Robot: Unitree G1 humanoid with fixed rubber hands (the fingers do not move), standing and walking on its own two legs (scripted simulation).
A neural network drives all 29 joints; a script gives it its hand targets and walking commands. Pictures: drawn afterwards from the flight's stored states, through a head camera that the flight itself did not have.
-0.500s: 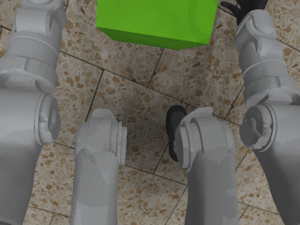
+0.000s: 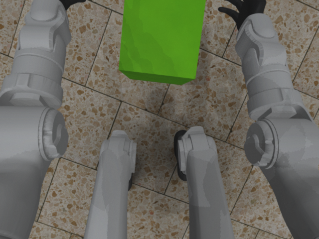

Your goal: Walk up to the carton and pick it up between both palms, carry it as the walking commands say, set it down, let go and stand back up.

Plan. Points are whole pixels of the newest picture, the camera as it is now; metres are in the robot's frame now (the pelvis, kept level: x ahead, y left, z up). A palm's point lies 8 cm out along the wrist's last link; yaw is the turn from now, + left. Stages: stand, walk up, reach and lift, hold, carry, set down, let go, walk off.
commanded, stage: set down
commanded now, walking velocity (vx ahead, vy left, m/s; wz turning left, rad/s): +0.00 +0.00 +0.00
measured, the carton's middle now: (160, 45) +0.55 -0.03 -0.36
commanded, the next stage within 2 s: let go in 0.68 s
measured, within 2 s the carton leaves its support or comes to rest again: neither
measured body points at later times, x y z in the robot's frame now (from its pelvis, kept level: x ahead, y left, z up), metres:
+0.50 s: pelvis +0.01 +0.00 +0.12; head +0.31 -0.01 +0.45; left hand +0.59 +0.18 +0.05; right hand +0.51 -0.23 +0.01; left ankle +0.08 +0.12 -0.45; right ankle +0.11 -0.12 -0.45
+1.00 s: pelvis +0.06 +0.00 +0.21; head +0.35 -0.02 +0.55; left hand +0.53 +0.16 +0.07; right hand +0.49 -0.24 +0.08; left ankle +0.08 +0.12 -0.45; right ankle +0.11 -0.12 -0.45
